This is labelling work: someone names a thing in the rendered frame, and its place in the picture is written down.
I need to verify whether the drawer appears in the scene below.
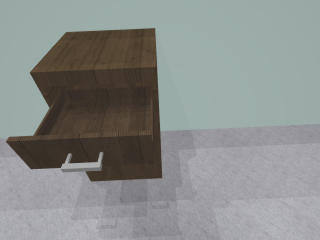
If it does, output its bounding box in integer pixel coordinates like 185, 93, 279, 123
6, 86, 154, 169

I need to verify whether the cabinet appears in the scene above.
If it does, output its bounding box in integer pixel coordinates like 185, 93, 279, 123
30, 28, 162, 182

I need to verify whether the handle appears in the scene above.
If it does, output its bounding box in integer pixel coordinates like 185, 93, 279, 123
61, 152, 104, 173

